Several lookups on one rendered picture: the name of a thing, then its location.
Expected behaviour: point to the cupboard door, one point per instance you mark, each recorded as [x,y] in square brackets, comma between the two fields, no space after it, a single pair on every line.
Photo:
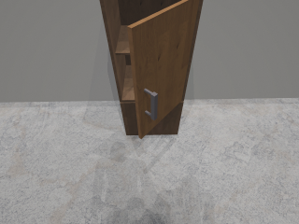
[160,47]

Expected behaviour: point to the handle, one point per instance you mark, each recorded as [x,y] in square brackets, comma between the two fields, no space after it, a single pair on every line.
[153,104]

